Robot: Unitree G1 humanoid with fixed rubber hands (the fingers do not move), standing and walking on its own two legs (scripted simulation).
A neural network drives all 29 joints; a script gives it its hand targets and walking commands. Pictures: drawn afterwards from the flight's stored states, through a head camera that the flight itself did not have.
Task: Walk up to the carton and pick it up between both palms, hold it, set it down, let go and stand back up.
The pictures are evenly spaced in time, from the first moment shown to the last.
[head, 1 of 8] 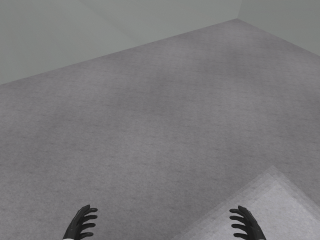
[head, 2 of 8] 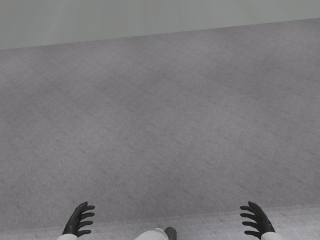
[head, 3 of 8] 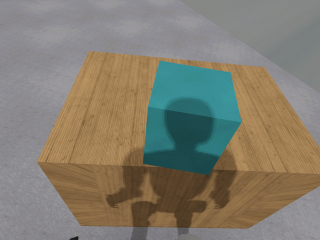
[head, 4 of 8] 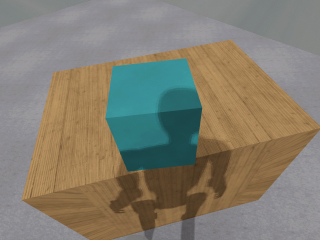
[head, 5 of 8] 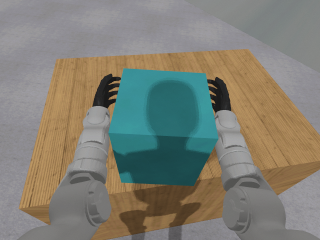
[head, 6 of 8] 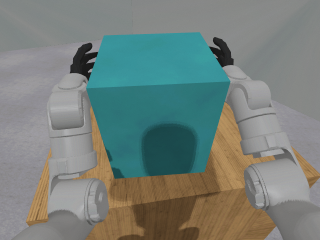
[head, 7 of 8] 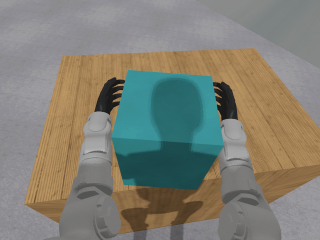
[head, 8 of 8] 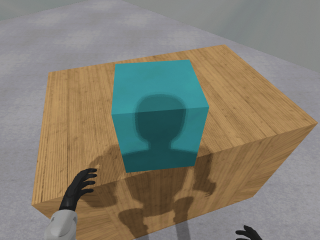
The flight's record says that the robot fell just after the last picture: no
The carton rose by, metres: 0.21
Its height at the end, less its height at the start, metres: +0.00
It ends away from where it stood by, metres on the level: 0.05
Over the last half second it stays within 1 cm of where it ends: yes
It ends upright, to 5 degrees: yes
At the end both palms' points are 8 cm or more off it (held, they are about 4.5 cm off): yes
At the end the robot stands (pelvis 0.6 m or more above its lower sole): yes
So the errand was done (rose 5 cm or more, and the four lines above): yes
